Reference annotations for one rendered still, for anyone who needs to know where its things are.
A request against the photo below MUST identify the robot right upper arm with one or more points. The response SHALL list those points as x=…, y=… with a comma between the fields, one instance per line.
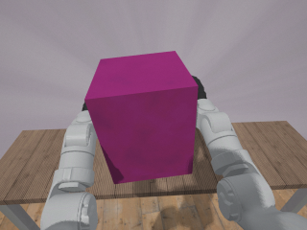
x=248, y=200

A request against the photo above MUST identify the left robot forearm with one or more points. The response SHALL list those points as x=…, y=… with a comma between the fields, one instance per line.
x=75, y=172

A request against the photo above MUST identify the robot right hand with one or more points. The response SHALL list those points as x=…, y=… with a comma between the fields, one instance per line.
x=201, y=93

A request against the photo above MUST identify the carton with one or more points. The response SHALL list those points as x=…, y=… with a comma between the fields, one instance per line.
x=144, y=111

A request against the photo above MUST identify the right robot forearm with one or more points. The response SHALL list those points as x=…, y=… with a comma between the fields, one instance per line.
x=228, y=156

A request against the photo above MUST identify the robot left hand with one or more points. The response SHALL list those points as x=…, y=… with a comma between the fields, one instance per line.
x=84, y=107

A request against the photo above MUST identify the robot left upper arm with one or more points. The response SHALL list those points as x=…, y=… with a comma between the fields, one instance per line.
x=72, y=211

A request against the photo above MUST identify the table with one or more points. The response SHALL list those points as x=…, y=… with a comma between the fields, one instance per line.
x=27, y=169

